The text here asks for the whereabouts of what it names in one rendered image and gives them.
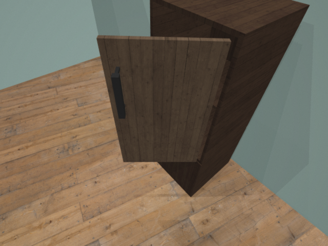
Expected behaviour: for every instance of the cupboard door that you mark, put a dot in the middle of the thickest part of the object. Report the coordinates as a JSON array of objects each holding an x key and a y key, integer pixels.
[{"x": 169, "y": 85}]

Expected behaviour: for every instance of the handle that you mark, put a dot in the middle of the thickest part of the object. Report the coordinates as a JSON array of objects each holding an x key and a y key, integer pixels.
[{"x": 116, "y": 83}]

